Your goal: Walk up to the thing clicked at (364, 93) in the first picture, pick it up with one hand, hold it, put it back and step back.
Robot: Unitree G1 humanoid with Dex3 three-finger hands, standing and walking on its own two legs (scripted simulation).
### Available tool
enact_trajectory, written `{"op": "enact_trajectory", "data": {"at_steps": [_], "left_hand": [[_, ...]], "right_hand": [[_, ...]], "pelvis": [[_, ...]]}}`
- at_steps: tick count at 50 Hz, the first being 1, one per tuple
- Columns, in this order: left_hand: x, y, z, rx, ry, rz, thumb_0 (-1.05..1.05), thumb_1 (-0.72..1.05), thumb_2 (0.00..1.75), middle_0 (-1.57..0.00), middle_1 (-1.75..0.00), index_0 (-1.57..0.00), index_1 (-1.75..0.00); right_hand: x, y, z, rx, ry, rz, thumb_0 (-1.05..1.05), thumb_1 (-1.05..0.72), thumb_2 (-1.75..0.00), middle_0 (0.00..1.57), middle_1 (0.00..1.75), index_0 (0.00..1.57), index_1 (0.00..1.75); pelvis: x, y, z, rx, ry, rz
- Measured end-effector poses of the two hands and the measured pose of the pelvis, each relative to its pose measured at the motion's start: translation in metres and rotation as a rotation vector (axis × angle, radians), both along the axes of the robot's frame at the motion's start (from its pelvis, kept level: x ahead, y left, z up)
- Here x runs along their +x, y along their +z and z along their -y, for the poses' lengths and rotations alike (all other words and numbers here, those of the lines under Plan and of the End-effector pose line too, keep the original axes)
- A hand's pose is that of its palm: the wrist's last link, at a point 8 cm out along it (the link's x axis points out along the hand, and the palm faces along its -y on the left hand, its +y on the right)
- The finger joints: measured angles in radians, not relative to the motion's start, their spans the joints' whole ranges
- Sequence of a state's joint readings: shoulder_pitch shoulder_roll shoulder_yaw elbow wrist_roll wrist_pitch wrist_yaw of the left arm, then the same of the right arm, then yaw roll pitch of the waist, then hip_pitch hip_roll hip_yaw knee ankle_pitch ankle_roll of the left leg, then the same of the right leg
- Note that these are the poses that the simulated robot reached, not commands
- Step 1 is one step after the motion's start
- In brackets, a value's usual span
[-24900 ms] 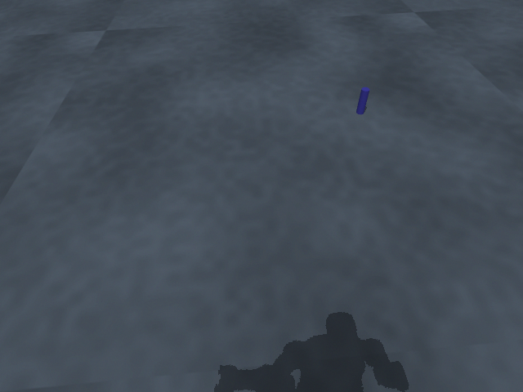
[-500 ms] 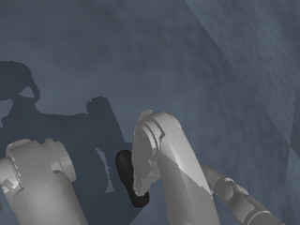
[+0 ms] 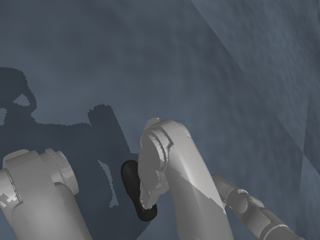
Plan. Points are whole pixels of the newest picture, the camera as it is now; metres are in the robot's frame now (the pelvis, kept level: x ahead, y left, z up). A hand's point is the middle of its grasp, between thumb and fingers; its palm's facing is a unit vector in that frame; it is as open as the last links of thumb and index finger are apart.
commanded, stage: open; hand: left
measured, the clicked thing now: out of the picture +0.44 +0.30 -0.20
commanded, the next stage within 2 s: withdraw in 0.02 s
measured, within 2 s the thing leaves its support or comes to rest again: neither
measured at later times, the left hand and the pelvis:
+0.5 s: hand out of the picture +0.43 +0.35 -0.10, palm faces +0.38 -0.92 -0.05, open 16.6 cm; pelvis +0.00 +0.00 +0.01, yaw +1 degrees
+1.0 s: hand out of the picture +0.34 +0.40 +0.03, palm faces +0.33 -0.83 -0.45, open 17.4 cm; pelvis +0.01 -0.01 +0.10, yaw +9 degrees
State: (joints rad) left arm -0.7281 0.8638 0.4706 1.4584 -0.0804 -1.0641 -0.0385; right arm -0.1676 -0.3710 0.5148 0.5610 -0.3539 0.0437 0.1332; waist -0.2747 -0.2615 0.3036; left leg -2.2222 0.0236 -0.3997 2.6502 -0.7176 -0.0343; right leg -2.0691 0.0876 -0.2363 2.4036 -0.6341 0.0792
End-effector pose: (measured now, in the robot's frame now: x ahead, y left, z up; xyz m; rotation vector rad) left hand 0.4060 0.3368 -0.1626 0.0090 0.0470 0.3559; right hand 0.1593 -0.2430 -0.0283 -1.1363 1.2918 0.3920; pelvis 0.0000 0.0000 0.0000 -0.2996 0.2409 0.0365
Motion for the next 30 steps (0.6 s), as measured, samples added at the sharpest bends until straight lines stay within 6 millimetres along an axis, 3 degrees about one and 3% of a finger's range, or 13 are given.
{"op": "enact_trajectory", "data": {"at_steps": [16, 23, 30], "left_hand": [[-0.003, 0.007, -0.008, -0.01, 0.046, 0.046, -0.01, -0.28, 0.21, -0.29, -0.21, -0.3, -0.21], [-0.007, 0.046, -0.041, 0.058, 0.036, 0.101, -0.01, -0.38, 0.12, -0.15, -0.09, -0.16, -0.09], [-0.03, 0.088, -0.072, 0.064, 0.004, 0.016, -0.01, -0.48, 0.06, -0.09, -0.05, -0.1, -0.04]], "right_hand": [[0.001, 0.001, 0.0, -0.003, 0.001, 0.011, 0.0, -0.9, -0.89, 0.21, 0.3, 0.21, 0.3], [-0.003, -0.001, 0.001, 0.008, -0.078, 0.022, 0.0, -0.91, -0.89, 0.21, 0.3, 0.21, 0.3], [0.005, -0.001, -0.004, 0.089, -0.162, 0.076, 0.0, -0.9, -0.89, 0.21, 0.3, 0.21, 0.3]], "pelvis": [[-0.002, 0.0, 0.0, 0.003, -0.001, 0.009], [0.0, 0.006, 0.001, 0.013, 0.008, -0.024], [0.003, 0.02, 0.002, 0.029, 0.03, -0.1]]}}
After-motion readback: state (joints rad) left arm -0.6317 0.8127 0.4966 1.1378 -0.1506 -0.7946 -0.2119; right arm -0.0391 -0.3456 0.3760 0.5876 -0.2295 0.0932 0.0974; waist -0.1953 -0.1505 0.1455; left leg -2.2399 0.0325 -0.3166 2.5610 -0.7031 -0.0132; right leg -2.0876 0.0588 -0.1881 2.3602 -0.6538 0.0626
